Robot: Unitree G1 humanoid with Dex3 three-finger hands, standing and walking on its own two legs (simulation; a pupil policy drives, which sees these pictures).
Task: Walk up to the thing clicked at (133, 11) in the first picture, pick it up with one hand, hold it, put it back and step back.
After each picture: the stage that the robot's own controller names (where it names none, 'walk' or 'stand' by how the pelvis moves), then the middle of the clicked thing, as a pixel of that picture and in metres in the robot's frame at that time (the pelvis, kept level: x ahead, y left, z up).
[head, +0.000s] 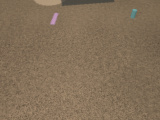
stand; (133, 13) +1.99 -0.70 -0.72
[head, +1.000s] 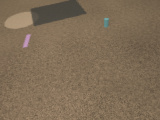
walk; (106, 22) +1.93 -0.20 -0.69
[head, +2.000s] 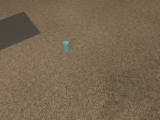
walk; (66, 46) +1.27 +0.26 -0.71
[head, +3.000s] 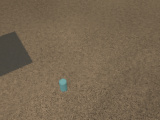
walk; (63, 85) +0.78 +0.22 -0.71
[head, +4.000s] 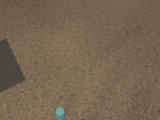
walk; (60, 114) +0.46 +0.18 -0.69
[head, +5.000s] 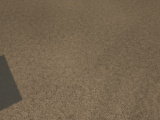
stand; out of the picture +0.35 +0.18 -0.71
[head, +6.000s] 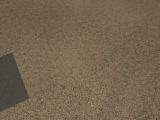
stand; out of the picture +0.34 +0.15 -0.72
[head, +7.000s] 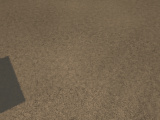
stand; out of the picture +0.34 +0.17 -0.72
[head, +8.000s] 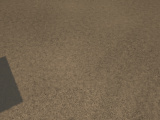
stand; out of the picture +0.34 +0.18 -0.73
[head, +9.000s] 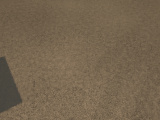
stand; out of the picture +0.33 +0.18 -0.73
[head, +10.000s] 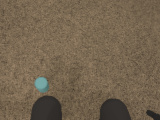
go down; (42, 85) +0.39 +0.20 -0.45
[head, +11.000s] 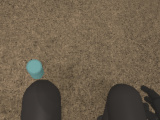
go down; (35, 69) +0.41 +0.22 -0.31
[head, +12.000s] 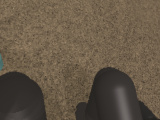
close in; out of the picture +0.39 +0.25 -0.23
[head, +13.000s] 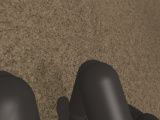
close; out of the picture +0.39 +0.27 -0.22
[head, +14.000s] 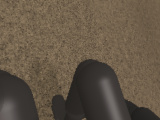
close; out of the picture +0.38 +0.27 -0.22
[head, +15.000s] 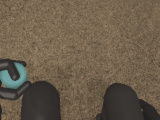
lift; (16, 80) +0.31 +0.23 -0.07
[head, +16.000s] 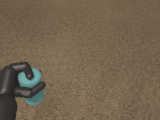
hold; (32, 87) +0.33 +0.17 +0.04
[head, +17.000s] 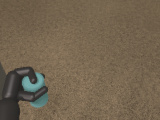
hold; (36, 90) +0.33 +0.17 +0.00
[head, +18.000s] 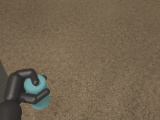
hold; (37, 92) +0.32 +0.17 +0.00
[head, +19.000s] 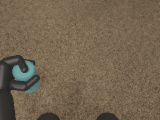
crouch; (27, 77) +0.37 +0.19 -0.07
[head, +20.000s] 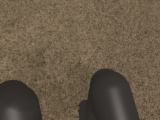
lower; out of the picture +0.43 +0.26 -0.16
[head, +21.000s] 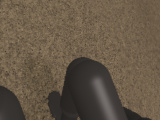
lower; out of the picture +0.43 +0.29 -0.22
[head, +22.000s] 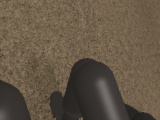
lower; out of the picture +0.42 +0.29 -0.22
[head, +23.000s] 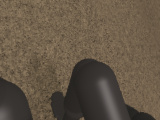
lower; out of the picture +0.42 +0.29 -0.23
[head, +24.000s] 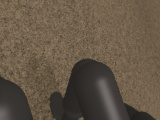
lower; out of the picture +0.41 +0.29 -0.23
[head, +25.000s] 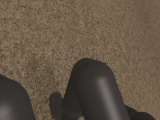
withdraw; out of the picture +0.40 +0.27 -0.23
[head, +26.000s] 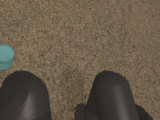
stand; (3, 58) +0.41 +0.24 -0.26
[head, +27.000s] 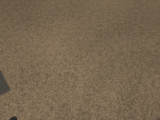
stand; out of the picture +0.36 +0.16 -0.63
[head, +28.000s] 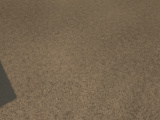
stand; out of the picture +0.37 +0.17 -0.67
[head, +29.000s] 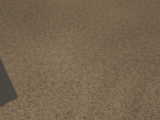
stand; out of the picture +0.36 +0.17 -0.67
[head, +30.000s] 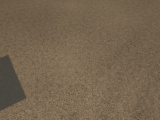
stand; out of the picture +0.39 +0.16 -0.72
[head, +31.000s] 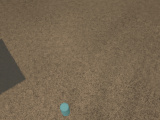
walk; (65, 109) +0.46 +0.18 -0.70
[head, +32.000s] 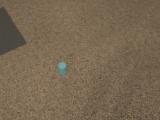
walk; (62, 68) +0.75 +0.16 -0.69
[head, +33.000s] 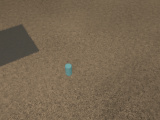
stand; (68, 69) +0.98 +0.20 -0.71
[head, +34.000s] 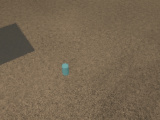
stand; (65, 69) +0.97 +0.18 -0.72
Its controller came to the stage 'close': yes
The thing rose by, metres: 0.70
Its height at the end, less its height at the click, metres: +0.00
